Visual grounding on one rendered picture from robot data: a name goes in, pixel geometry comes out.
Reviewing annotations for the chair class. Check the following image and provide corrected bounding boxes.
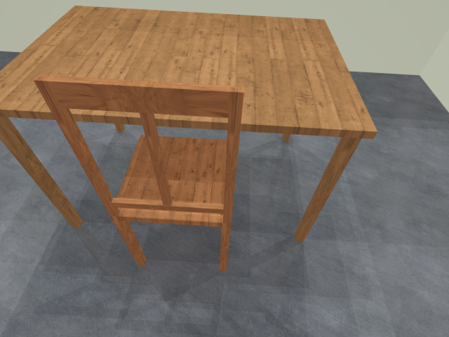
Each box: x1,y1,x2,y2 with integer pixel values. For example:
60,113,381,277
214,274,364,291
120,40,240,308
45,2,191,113
34,75,244,271

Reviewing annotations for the table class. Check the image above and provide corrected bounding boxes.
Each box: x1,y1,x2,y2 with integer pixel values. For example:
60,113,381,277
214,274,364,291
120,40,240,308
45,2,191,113
0,6,377,242

